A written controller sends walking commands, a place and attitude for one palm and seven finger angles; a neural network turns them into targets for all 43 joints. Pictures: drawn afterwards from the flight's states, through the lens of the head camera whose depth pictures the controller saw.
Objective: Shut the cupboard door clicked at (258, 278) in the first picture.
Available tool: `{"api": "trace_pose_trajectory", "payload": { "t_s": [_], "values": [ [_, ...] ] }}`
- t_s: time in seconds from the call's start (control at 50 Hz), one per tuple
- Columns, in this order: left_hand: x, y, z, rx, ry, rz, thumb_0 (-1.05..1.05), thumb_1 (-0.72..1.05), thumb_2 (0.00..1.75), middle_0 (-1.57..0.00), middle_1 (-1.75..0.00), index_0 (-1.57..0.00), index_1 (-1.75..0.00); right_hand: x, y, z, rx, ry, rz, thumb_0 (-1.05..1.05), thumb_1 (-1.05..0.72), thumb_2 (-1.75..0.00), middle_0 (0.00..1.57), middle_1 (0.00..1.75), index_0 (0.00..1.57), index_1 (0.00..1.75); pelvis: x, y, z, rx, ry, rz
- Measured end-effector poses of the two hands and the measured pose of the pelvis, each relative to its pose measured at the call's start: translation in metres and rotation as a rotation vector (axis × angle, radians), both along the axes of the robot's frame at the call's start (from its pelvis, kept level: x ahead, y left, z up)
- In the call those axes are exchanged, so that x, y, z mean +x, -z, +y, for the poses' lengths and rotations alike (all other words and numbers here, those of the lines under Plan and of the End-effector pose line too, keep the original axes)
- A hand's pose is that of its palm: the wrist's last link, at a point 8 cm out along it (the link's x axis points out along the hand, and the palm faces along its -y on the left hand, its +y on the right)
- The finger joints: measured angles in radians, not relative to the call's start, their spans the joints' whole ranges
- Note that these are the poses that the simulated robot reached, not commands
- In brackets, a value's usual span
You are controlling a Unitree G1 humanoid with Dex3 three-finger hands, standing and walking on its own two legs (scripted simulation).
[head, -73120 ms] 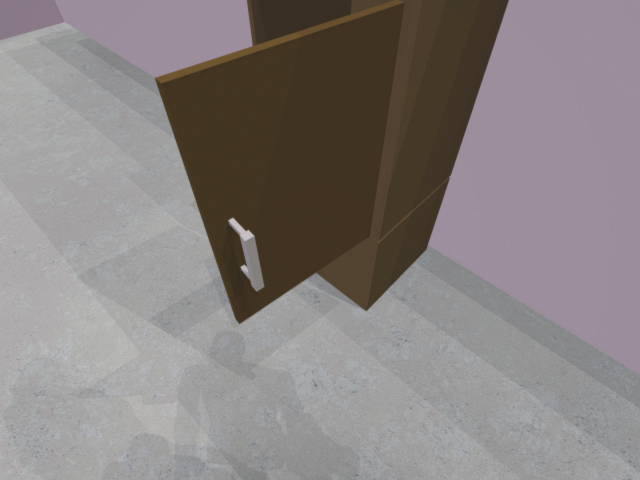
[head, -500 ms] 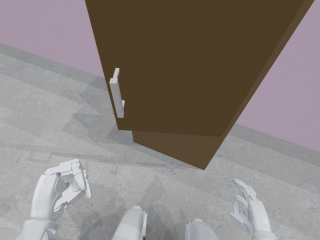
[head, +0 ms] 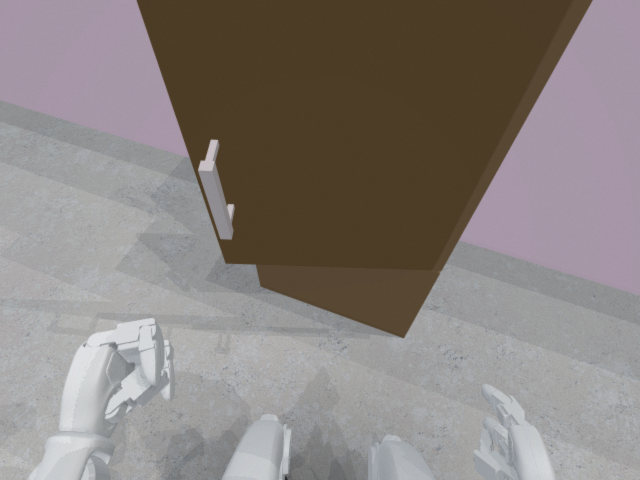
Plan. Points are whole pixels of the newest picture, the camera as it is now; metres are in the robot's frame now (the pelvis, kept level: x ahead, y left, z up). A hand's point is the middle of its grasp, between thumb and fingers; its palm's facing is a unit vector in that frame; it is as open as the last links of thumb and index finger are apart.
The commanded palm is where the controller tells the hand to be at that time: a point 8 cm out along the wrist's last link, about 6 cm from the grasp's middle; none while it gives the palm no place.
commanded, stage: raise the hand and make a fist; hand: left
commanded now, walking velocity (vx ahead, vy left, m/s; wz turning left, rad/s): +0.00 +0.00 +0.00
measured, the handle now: (220, 193) +0.50 +0.19 +0.03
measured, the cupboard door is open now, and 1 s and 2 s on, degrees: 19 19 19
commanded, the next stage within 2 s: bring the fist close to the handle in 0.14 s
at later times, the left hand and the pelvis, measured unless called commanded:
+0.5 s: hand (191, 348) +0.26 +0.17 +0.04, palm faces +0.00 -1.00 -0.03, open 3.1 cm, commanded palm +0.25 +0.22 +0.04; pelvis +0.00 -0.01 -0.01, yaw +0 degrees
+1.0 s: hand (219, 282) +0.34 +0.16 +0.04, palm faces +0.00 -1.00 -0.01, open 3.1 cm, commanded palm +0.33 +0.21 +0.03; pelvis +0.00 +0.00 +0.00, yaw -1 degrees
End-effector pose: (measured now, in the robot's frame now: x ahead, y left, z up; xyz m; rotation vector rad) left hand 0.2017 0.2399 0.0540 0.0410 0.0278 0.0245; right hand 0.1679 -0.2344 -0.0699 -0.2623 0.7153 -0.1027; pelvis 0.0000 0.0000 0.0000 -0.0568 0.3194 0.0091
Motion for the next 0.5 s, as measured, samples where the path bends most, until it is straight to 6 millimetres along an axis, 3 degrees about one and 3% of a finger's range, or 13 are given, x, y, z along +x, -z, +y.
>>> {"api": "trace_pose_trajectory", "payload": {
  "t_s": [0.32,0.5],
  "values": [
    [0.000,0.001,-0.010,-0.001,0.000,-0.018,0.02,0.90,0.90,-1.30,-1.50,-1.30,-1.50,0.011,0.002,-0.003,0.014,-0.018,-0.023,0.01,-0.90,-0.89,0.20,0.30,0.20,0.30,0.000,0.002,-0.008,0.009,-0.001,-0.002],
    [0.034,0.009,-0.020,-0.008,0.030,-0.041,0.02,0.90,0.90,-1.31,-1.50,-1.30,-1.50,0.008,0.012,-0.005,0.004,-0.026,0.003,0.01,-0.90,-0.89,0.20,0.30,0.20,0.30,-0.003,0.008,-0.009,0.006,-0.004,0.011]
  ]
}}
